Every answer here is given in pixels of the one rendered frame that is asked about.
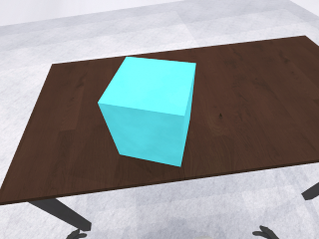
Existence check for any carton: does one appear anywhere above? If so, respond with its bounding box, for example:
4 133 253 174
98 57 196 167

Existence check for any table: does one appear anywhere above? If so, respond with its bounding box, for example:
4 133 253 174
0 35 319 232

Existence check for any left robot hand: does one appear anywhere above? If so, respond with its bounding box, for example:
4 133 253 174
66 229 88 239

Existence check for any right robot hand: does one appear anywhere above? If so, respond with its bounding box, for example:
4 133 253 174
252 225 279 239

